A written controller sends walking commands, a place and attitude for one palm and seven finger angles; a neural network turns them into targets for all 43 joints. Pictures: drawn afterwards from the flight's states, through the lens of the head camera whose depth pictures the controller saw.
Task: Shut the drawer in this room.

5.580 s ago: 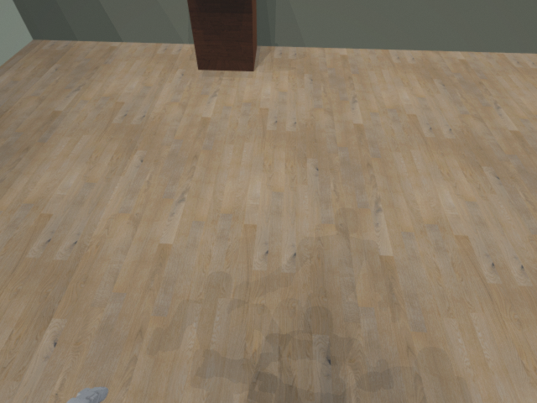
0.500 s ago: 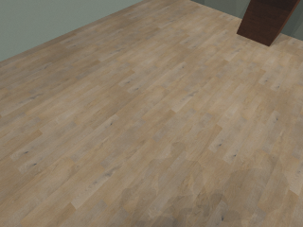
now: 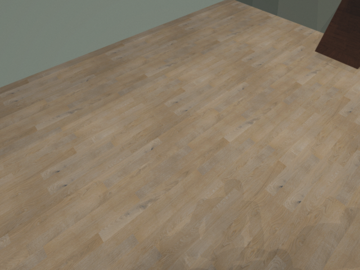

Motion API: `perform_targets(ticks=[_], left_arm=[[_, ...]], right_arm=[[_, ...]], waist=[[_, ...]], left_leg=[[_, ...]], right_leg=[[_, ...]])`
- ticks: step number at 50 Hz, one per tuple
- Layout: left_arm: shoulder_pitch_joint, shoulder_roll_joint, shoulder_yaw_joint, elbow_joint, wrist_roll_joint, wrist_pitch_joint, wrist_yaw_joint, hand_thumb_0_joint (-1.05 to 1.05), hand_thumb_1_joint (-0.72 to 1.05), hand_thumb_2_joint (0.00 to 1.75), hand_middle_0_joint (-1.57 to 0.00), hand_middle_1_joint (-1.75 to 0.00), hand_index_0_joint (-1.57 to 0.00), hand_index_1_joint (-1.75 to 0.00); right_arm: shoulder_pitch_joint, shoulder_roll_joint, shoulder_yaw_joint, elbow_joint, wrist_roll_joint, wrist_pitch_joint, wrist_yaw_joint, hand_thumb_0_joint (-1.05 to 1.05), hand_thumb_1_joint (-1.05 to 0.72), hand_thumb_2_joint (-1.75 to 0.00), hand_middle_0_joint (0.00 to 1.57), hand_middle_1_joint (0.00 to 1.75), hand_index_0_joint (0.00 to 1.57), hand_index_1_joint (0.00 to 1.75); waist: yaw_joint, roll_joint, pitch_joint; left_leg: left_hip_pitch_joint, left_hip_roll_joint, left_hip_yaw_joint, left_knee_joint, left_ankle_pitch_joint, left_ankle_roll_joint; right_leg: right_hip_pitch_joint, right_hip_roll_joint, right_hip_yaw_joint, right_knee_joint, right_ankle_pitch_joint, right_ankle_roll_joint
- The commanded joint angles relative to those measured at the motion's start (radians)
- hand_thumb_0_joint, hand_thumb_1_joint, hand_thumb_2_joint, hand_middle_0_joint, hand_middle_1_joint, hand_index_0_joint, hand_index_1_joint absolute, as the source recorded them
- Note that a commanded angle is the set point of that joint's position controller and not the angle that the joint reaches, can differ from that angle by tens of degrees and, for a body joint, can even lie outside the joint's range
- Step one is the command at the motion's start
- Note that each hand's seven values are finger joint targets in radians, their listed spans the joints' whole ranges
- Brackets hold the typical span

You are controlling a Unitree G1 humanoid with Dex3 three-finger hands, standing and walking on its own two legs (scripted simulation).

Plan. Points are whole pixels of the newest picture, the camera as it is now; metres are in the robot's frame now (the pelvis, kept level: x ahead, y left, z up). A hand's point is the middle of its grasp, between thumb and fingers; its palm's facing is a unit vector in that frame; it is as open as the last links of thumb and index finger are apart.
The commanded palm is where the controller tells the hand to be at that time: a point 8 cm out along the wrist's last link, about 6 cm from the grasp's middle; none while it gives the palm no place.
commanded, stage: stand and wait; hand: left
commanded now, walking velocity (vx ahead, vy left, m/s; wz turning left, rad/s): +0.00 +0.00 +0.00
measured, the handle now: out of the picture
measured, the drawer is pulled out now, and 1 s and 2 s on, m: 0.17 0.17 0.17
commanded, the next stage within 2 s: turn or walk to find it in 0.44 s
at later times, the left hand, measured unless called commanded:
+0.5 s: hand out of the picture +0.00 +0.22 -0.17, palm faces +0.01 -0.98 -0.19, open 7.3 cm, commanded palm none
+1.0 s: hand out of the picture +0.00 +0.19 -0.17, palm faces -0.07 -0.97 -0.22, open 7.3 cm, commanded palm none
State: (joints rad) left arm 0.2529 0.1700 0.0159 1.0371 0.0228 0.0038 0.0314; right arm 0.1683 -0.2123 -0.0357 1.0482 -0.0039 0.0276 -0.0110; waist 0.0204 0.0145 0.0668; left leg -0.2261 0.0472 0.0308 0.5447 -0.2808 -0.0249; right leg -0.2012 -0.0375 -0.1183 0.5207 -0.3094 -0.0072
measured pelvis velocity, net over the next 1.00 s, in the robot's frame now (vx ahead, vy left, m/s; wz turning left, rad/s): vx -0.02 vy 0.01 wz -0.09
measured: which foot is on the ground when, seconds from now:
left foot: down 0.00-1.00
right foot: down 0.00-1.00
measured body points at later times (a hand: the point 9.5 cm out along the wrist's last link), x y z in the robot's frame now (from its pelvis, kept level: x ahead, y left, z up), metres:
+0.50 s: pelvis -0.01 +0.04 +0.01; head +0.00 +0.05 +0.46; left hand +0.00 +0.27 -0.16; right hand +0.00 -0.20 -0.14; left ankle -0.01 +0.13 -0.73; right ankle -0.02 -0.11 -0.73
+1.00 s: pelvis -0.02 +0.01 +0.00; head +0.00 +0.00 +0.45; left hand +0.00 +0.25 -0.16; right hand -0.03 -0.22 -0.16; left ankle -0.01 +0.13 -0.73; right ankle -0.02 -0.11 -0.73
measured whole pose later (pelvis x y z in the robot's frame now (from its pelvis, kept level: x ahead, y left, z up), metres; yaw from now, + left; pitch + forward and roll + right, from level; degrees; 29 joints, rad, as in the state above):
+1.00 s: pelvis -0.02 +0.01 +0.00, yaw -5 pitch -1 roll +0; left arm 0.26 0.16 0.02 1.08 0.03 0.01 0.02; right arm 0.23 -0.18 -0.04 1.10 -0.01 0.01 -0.03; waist 0.00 0.02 0.06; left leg -0.24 0.06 0.13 0.55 -0.30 0.00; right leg -0.27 -0.03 -0.03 0.56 -0.28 0.01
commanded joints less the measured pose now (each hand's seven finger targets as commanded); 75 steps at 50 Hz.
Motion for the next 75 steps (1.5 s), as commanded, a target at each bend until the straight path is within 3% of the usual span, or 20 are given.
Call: perform_targets(ticks=[1, 3, 7, 22, 27, 31, 33, 37, 43, 45, 47, 48, 50, 54, 62, 65, 67, 68, 71, 75], left_arm=[[0.053, 0.110, 0.021, -0.019, -0.007, -0.009, 0.002, 0.00, 0.90, 0.90, -0.20, -0.30, -0.20, -0.30], [0.026, 0.111, 0.011, 0.012, -0.012, -0.006, 0.001, 0.00, 0.90, 0.90, -0.20, -0.30, -0.20, -0.30], [0.063, 0.114, -0.001, 0.068, -0.010, -0.013, 0.000, 0.00, 0.90, 0.90, -0.20, -0.30, -0.20, -0.30], [0.060, 0.123, -0.001, 0.087, -0.009, -0.015, 0.001, 0.00, 0.90, 0.90, -0.20, -0.30, -0.20, -0.30], [0.058, 0.105, 0.007, 0.068, -0.011, 0.004, 0.008, 0.00, 0.90, 0.90, -0.20, -0.30, -0.20, -0.30], [0.056, 0.118, 0.001, 0.075, -0.007, -0.008, 0.002, 0.00, 0.90, 0.90, -0.20, -0.30, -0.20, -0.30], [0.057, 0.092, 0.001, 0.073, -0.008, 0.002, 0.002, 0.00, 0.90, 0.90, -0.20, -0.30, -0.20, -0.30], [0.038, 0.105, 0.024, 0.043, -0.004, 0.019, -0.006, 0.00, 0.90, 0.90, -0.20, -0.30, -0.20, -0.30], [0.062, 0.083, 0.045, -0.007, 0.009, 0.032, -0.020, 0.00, 0.90, 0.90, -0.20, -0.30, -0.20, -0.30], [0.111, 0.072, 0.036, 0.010, 0.011, 0.014, -0.014, 0.00, 0.90, 0.90, -0.20, -0.30, -0.20, -0.30], [0.098, 0.124, 0.027, 0.021, 0.008, -0.013, -0.005, 0.00, 0.90, 0.90, -0.20, -0.30, -0.20, -0.30], [0.069, 0.178, 0.032, 0.018, 0.002, -0.025, -0.005, 0.00, 0.90, 0.90, -0.20, -0.30, -0.20, -0.30], [0.007, 0.210, 0.035, 0.010, -0.002, -0.035, -0.006, 0.00, 0.90, 0.90, -0.20, -0.30, -0.20, -0.30], [0.022, 0.134, 0.018, 0.024, -0.009, -0.016, 0.002, 0.00, 0.90, 0.90, -0.20, -0.30, -0.20, -0.30], [-0.014, 0.187, 0.050, -0.038, -0.005, 0.006, 0.006, 0.00, 0.90, 0.90, -0.20, -0.30, -0.20, -0.30], [-0.034, 0.128, 0.027, -0.028, -0.008, 0.002, 0.003, 0.00, 0.90, 0.90, -0.20, -0.30, -0.20, -0.30], [-0.030, 0.159, 0.026, -0.011, -0.005, -0.011, -0.003, 0.00, 0.90, 0.90, -0.20, -0.30, -0.20, -0.30], [-0.032, 0.173, 0.027, -0.001, -0.004, -0.015, -0.005, 0.00, 0.90, 0.90, -0.20, -0.30, -0.20, -0.30], [0.000, 0.116, 0.017, 0.021, -0.007, 0.001, -0.007, 0.00, 0.90, 0.90, -0.20, -0.30, -0.20, -0.30], [0.017, 0.114, 0.020, 0.021, -0.003, 0.006, -0.010, 0.00, 0.90, 0.90, -0.20, -0.30, -0.20, -0.30]], right_arm=[[0.047, -0.122, -0.014, -0.010, -0.009, -0.034, -0.012, 0.00, -0.90, -0.90, 0.20, 0.30, 0.20, 0.30], [0.030, -0.107, -0.005, 0.010, -0.005, -0.042, -0.017, 0.00, -0.90, -0.90, 0.20, 0.30, 0.20, 0.30], [0.044, -0.086, 0.004, 0.035, -0.002, -0.046, -0.022, 0.00, -0.90, -0.90, 0.20, 0.30, 0.20, 0.30], [0.096, -0.100, 0.007, 0.061, -0.003, -0.061, -0.023, 0.00, -0.90, -0.90, 0.20, 0.30, 0.20, 0.30], [0.114, -0.079, 0.006, 0.054, -0.005, -0.042, -0.016, 0.00, -0.90, -0.90, 0.20, 0.30, 0.20, 0.30], [0.124, -0.093, 0.001, 0.063, -0.003, -0.054, -0.020, 0.00, -0.90, -0.90, 0.20, 0.30, 0.20, 0.30], [0.145, -0.061, 0.004, 0.072, -0.004, -0.048, -0.025, 0.00, -0.90, -0.90, 0.20, 0.30, 0.20, 0.30], [0.130, -0.083, -0.015, 0.047, -0.006, -0.034, -0.031, 0.00, -0.90, -0.90, 0.20, 0.30, 0.20, 0.30], [0.065, -0.126, -0.048, -0.021, -0.011, -0.027, -0.032, 0.00, -0.90, -0.90, 0.20, 0.30, 0.20, 0.30], [0.054, -0.091, -0.037, -0.021, -0.011, -0.034, -0.027, 0.00, -0.90, -0.90, 0.20, 0.30, 0.20, 0.30], [0.087, -0.040, -0.021, -0.015, -0.005, -0.036, -0.021, 0.00, -0.90, -0.90, 0.20, 0.30, 0.20, 0.30], [0.098, -0.058, -0.019, -0.002, -0.005, -0.035, -0.018, 0.00, -0.90, -0.90, 0.20, 0.30, 0.20, 0.30], [0.103, -0.092, -0.020, 0.020, -0.008, -0.044, -0.012, 0.00, -0.90, -0.90, 0.20, 0.30, 0.20, 0.30], [0.111, -0.044, -0.001, 0.039, -0.008, -0.040, -0.008, 0.00, -0.90, -0.90, 0.20, 0.30, 0.20, 0.30], [0.099, -0.066, -0.017, -0.024, -0.013, -0.012, 0.002, 0.00, -0.90, -0.90, 0.20, 0.30, 0.20, 0.30], [0.118, -0.064, -0.003, -0.004, -0.016, -0.029, -0.004, 0.00, -0.90, -0.90, 0.20, 0.30, 0.20, 0.30], [0.066, -0.153, -0.014, 0.002, -0.010, -0.053, -0.011, 0.00, -0.90, -0.90, 0.20, 0.30, 0.20, 0.30], [0.049, -0.166, -0.017, 0.002, -0.009, -0.059, -0.014, 0.00, -0.90, -0.90, 0.20, 0.30, 0.20, 0.30], [0.082, -0.095, -0.008, 0.014, -0.007, -0.047, -0.023, 0.00, -0.90, -0.90, 0.20, 0.30, 0.20, 0.30], [0.078, -0.098, -0.011, 0.006, -0.009, -0.043, -0.026, 0.00, -0.90, -0.90, 0.20, 0.30, 0.20, 0.30]], waist=[[-0.002, 0.010, -0.116], [-0.007, 0.109, -0.084], [-0.008, 0.025, -0.063], [-0.007, -0.003, -0.012], [-0.003, 0.020, 0.019], [-0.005, -0.011, 0.014], [-0.012, -0.009, 0.015], [-0.016, 0.023, 0.024], [0.000, 0.107, -0.011], [0.017, 0.030, -0.046], [-0.012, -0.174, -0.076], [-0.023, -0.224, -0.074], [-0.036, -0.168, -0.065], [-0.023, -0.049, -0.040], [-0.020, -0.082, -0.041], [-0.029, 0.033, -0.058], [-0.002, 0.090, -0.066], [0.001, 0.075, -0.068], [-0.014, 0.046, -0.044], [-0.013, 0.038, -0.039]], left_leg=[[0.138, 0.157, -0.103, -0.115, 0.370, 0.058], [0.076, 0.141, -0.109, -0.191, 0.354, 0.062], [0.101, 0.101, -0.059, -0.171, 0.344, 0.041], [0.068, 0.087, -0.072, -0.252, 0.232, 0.051], [-0.021, 0.090, -0.108, -0.240, 0.199, 0.056], [0.018, 0.082, -0.090, -0.259, 0.122, 0.056], [0.037, 0.090, -0.063, -0.237, 0.137, 0.051], [0.012, 0.128, -0.058, -0.217, 0.055, 0.063], [-0.056, 0.225, -0.097, -0.227, -0.060, 0.122], [-0.094, 0.163, -0.055, -0.156, -0.026, 0.101], [-0.069, 0.041, 0.036, -0.027, -0.032, 0.038], [-0.029, 0.022, 0.037, -0.022, -0.052, 0.029], [0.037, 0.032, 0.011, -0.077, 0.028, 0.035], [0.024, 0.063, -0.017, -0.115, 0.183, 0.031], [-0.074, 0.032, -0.017, 0.024, 0.126, 0.022], [-0.003, 0.085, -0.109, -0.122, 0.177, 0.043], [-0.017, 0.127, -0.165, -0.212, 0.169, 0.073], [-0.011, 0.124, -0.149, -0.215, 0.182, 0.072], [0.042, 0.119, -0.081, -0.177, 0.213, 0.053], [0.022, 0.128, -0.069, -0.194, 0.164, 0.057]], right_leg=[[-0.015, -0.081, 0.099, -0.100, 0.188, 0.012], [0.048, -0.073, 0.065, -0.101, 0.163, 0.033], [0.067, -0.098, 0.092, -0.159, 0.271, 0.018], [0.081, -0.102, 0.093, -0.194, 0.194, 0.020], [0.068, -0.099, 0.053, -0.131, 0.134, 0.036], [0.056, -0.095, 0.095, -0.185, 0.145, 0.019], [0.026, -0.089, 0.106, -0.167, 0.165, 0.020], [-0.044, -0.062, 0.124, -0.100, 0.137, 0.014], [-0.097, -0.012, 0.099, 0.100, 0.053, 0.018], [-0.020, -0.031, 0.143, 0.008, 0.133, 0.013], [-0.022, -0.146, 0.304, -0.139, 0.172, -0.037], [-0.054, -0.189, 0.340, -0.204, 0.119, -0.070], [-0.076, -0.169, 0.286, -0.213, 0.116, -0.072], [-0.035, -0.125, 0.159, -0.135, 0.204, -0.010], [-0.035, -0.213, 0.145, -0.147, 0.116, -0.045], [-0.064, -0.107, 0.083, -0.096, 0.066, 0.000], [0.026, -0.066, 0.071, -0.103, 0.109, 0.016], [0.050, -0.069, 0.083, -0.118, 0.144, 0.012], [0.000, -0.070, 0.108, -0.113, 0.209, 0.013], [0.000, -0.063, 0.114, -0.106, 0.201, 0.017]])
